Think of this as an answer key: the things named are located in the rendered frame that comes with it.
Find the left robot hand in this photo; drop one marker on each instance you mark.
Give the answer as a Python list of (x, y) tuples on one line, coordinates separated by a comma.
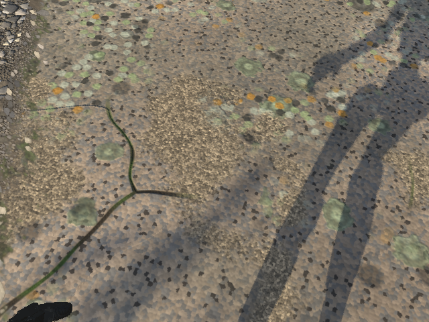
[(47, 312)]

